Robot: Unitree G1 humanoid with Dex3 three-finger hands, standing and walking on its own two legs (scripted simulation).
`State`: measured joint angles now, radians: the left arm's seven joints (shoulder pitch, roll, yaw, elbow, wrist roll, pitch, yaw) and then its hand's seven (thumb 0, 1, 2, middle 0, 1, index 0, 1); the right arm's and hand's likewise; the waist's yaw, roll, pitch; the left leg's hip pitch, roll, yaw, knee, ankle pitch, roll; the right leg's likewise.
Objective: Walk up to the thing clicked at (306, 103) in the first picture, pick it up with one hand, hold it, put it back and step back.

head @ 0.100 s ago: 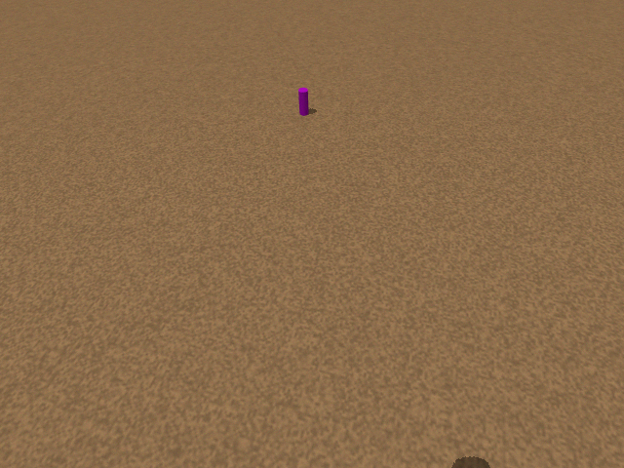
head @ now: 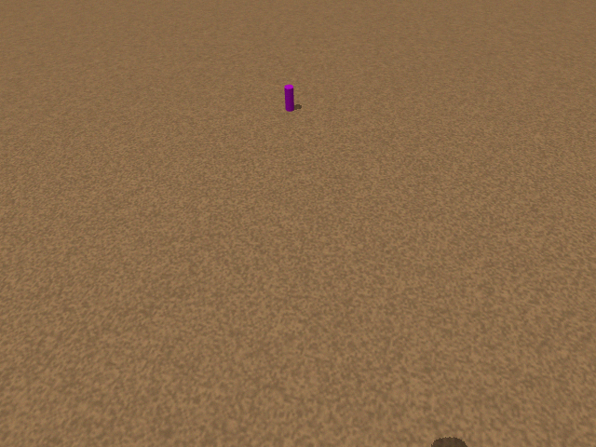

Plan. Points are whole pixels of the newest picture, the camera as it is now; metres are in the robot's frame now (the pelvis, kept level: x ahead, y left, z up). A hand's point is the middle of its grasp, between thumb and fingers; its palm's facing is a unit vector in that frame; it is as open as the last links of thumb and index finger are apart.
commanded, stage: stand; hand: left
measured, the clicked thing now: (289, 98) +2.08 +0.07 -0.71
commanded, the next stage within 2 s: walk up in 1.02 s
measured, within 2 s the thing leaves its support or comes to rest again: neither
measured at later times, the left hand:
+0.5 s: hand out of the picture +0.08 +0.25 -0.15, palm faces -0.02 -0.94 -0.34, open 7.4 cm
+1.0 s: hand out of the picture +0.08 +0.25 -0.16, palm faces -0.02 -0.94 -0.34, open 7.4 cm
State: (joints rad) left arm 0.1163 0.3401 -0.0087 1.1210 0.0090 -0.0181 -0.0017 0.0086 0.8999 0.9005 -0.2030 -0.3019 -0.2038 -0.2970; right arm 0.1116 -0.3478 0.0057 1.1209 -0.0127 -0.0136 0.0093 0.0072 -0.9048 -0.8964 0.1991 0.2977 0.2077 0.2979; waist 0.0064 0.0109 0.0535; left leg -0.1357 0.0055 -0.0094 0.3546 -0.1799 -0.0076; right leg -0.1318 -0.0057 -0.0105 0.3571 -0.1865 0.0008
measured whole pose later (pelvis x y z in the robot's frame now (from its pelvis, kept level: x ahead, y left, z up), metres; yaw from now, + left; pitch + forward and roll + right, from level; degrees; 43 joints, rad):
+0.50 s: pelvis +0.00 +0.00 +0.00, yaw +0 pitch -2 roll +0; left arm 0.11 0.34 -0.01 1.12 0.01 -0.02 0.00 0.01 0.90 0.90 -0.20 -0.30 -0.20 -0.30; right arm 0.12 -0.35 0.01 1.13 -0.01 -0.01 0.01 0.01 -0.90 -0.90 0.20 0.30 0.21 0.30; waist 0.00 0.01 0.05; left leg -0.13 0.00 -0.01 0.34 -0.18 -0.01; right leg -0.12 -0.01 -0.01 0.34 -0.18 0.00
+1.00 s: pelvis +0.01 +0.00 +0.00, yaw +0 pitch -2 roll +0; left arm 0.12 0.34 -0.01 1.12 0.01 -0.02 0.00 0.01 0.90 0.90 -0.20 -0.30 -0.20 -0.30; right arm 0.11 -0.35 0.01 1.12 -0.01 -0.01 0.01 0.01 -0.90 -0.90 0.20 0.30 0.21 0.30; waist 0.00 0.01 0.05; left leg -0.12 0.00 -0.01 0.34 -0.18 0.00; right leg -0.11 -0.01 -0.01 0.32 -0.18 0.01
